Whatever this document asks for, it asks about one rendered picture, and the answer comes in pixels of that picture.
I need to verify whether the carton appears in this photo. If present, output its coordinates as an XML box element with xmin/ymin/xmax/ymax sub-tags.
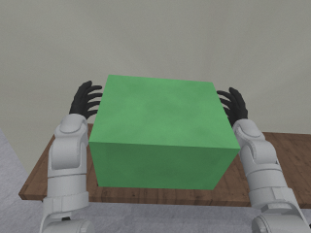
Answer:
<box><xmin>88</xmin><ymin>75</ymin><xmax>241</xmax><ymax>190</ymax></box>

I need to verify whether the left robot hand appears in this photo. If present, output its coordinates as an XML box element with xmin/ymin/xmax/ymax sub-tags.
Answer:
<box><xmin>69</xmin><ymin>81</ymin><xmax>103</xmax><ymax>119</ymax></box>

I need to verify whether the robot left forearm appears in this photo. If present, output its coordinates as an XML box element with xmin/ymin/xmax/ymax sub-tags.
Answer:
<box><xmin>39</xmin><ymin>114</ymin><xmax>89</xmax><ymax>233</ymax></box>

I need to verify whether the robot right forearm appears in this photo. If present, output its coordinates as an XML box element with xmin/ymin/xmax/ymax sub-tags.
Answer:
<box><xmin>232</xmin><ymin>118</ymin><xmax>311</xmax><ymax>232</ymax></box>

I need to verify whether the robot left upper arm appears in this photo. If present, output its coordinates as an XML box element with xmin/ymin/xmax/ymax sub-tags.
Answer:
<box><xmin>43</xmin><ymin>218</ymin><xmax>95</xmax><ymax>233</ymax></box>

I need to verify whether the robot right upper arm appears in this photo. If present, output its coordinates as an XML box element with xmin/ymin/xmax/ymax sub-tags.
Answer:
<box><xmin>252</xmin><ymin>215</ymin><xmax>311</xmax><ymax>233</ymax></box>

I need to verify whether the right robot hand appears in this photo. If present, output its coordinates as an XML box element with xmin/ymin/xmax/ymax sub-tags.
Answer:
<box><xmin>217</xmin><ymin>87</ymin><xmax>248</xmax><ymax>128</ymax></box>

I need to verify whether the table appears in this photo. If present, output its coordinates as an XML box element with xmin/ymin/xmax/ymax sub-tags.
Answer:
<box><xmin>18</xmin><ymin>123</ymin><xmax>311</xmax><ymax>228</ymax></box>

